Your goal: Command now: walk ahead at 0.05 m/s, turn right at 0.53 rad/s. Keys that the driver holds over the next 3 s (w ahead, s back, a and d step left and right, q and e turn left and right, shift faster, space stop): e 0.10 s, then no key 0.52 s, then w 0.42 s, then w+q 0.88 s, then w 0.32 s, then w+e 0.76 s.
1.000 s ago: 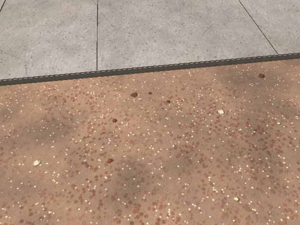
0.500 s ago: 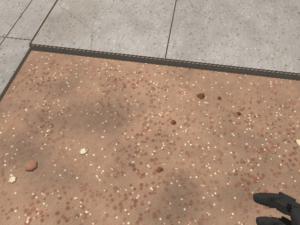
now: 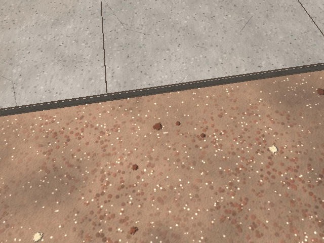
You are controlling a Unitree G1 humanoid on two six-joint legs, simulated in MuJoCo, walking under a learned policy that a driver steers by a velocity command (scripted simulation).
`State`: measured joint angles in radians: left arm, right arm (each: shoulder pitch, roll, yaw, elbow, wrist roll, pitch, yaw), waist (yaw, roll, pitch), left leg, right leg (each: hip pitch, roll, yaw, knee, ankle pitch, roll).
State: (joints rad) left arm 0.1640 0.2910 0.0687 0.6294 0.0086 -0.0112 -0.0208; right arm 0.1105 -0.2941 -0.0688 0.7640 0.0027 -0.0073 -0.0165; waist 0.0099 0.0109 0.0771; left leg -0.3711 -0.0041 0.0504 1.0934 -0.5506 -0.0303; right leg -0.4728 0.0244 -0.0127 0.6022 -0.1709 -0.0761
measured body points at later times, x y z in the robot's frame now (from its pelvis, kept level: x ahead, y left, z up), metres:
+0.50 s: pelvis +0.04 +0.05 +0.01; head +0.06 +0.06 +0.46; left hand +0.25 +0.28 -0.09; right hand +0.12 -0.23 -0.10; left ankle +0.06 +0.16 -0.72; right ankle +0.05 -0.09 -0.72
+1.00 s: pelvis +0.12 +0.01 +0.02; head +0.13 -0.01 +0.47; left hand +0.18 +0.27 -0.10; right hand +0.22 -0.27 -0.10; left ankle +0.12 +0.14 -0.65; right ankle +0.04 -0.08 -0.72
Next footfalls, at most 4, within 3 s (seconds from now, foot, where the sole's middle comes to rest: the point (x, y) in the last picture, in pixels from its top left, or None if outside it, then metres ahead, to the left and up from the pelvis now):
0.34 left None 0.10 0.16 -0.76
1.26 left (151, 236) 0.44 0.11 -0.76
1.78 right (191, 166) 0.74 -0.06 -0.76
2.28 left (118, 136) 0.91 0.28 -0.76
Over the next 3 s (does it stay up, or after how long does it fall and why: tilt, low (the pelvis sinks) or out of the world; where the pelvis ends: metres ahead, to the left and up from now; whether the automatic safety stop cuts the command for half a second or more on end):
stays up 1.18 0.20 0.05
